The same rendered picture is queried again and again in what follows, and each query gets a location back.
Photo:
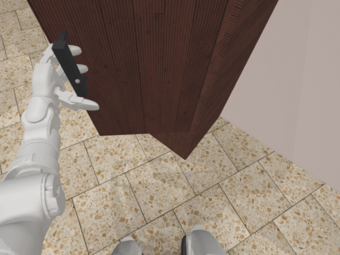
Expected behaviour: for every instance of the handle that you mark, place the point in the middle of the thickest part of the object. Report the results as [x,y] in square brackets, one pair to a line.
[68,64]

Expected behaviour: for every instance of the robot right thigh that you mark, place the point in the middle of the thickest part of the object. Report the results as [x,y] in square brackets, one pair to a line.
[202,242]

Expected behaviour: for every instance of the cupboard door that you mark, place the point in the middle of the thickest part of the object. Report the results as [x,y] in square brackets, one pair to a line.
[147,59]

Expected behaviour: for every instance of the robot left shin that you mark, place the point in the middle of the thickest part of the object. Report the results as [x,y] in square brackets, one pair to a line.
[128,238]

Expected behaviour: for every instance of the robot left upper arm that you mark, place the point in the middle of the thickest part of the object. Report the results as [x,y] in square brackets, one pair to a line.
[28,206]

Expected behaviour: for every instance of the robot left forearm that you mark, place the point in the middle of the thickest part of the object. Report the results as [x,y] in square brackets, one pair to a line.
[40,147]

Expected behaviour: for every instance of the left robot hand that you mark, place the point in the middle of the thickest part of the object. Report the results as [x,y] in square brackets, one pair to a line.
[46,78]

